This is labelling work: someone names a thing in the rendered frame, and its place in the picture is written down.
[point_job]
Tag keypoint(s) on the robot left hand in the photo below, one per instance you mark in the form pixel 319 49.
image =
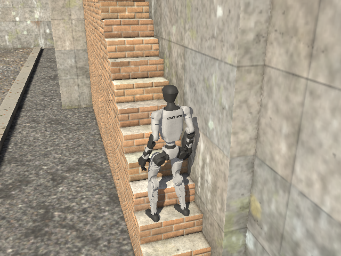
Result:
pixel 142 162

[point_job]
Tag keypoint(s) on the left robot foot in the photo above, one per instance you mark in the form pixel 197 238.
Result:
pixel 154 217

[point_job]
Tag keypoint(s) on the robot right forearm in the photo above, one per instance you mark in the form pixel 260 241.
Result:
pixel 189 139

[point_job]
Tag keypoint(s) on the robot left forearm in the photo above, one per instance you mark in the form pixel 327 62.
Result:
pixel 149 147

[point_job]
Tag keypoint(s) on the left robot thigh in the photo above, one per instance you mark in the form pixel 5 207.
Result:
pixel 157 159

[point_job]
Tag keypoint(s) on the left robot upper arm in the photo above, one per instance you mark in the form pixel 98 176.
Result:
pixel 155 117

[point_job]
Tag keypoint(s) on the right robot upper arm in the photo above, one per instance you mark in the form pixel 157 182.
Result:
pixel 188 119

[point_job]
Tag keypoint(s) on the robot right hand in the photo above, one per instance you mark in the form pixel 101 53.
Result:
pixel 189 150

